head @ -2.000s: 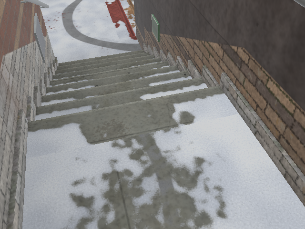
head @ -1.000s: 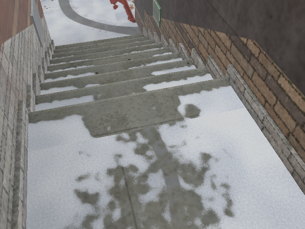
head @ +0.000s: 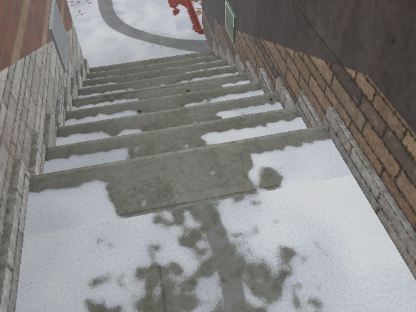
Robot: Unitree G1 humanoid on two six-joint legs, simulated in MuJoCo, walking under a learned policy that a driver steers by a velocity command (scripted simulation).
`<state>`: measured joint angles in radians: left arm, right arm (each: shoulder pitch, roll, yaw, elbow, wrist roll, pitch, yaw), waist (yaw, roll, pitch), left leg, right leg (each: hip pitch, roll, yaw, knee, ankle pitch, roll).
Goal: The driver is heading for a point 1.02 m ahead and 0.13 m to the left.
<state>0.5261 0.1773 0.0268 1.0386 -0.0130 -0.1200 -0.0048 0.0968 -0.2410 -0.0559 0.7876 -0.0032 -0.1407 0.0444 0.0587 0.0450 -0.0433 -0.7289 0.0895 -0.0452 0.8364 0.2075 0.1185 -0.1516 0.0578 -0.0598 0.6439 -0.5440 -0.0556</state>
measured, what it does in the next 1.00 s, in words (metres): goes down: left foot 0.15 m lower, then right foot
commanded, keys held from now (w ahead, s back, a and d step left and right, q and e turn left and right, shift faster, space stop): w+shift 0.66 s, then w+q+shift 0.24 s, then shift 0.10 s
